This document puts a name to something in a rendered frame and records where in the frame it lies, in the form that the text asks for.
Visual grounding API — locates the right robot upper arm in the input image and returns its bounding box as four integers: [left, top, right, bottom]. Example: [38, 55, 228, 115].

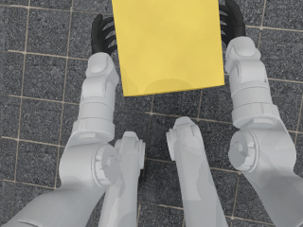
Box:
[228, 128, 303, 227]

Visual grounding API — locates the robot left hand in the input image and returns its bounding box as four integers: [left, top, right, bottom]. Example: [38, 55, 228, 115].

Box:
[91, 13, 117, 57]

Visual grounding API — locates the left robot upper arm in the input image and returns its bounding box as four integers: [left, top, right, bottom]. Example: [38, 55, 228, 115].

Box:
[1, 142, 120, 227]

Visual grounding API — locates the robot right hand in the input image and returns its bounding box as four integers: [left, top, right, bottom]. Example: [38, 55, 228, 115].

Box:
[218, 0, 246, 48]

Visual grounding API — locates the robot left forearm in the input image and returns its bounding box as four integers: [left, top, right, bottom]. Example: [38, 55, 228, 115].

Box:
[59, 52, 119, 175]

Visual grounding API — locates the robot right forearm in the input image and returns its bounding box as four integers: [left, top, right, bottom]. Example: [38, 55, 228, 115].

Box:
[224, 36, 296, 161]

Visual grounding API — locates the robot left foot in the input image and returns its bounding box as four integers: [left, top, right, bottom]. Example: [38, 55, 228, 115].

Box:
[137, 169, 142, 189]

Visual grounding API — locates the carton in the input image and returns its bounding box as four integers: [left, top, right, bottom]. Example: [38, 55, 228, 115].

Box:
[112, 0, 225, 96]

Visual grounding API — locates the right robot shin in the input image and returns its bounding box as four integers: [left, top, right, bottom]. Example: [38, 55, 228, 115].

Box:
[172, 116, 205, 148]

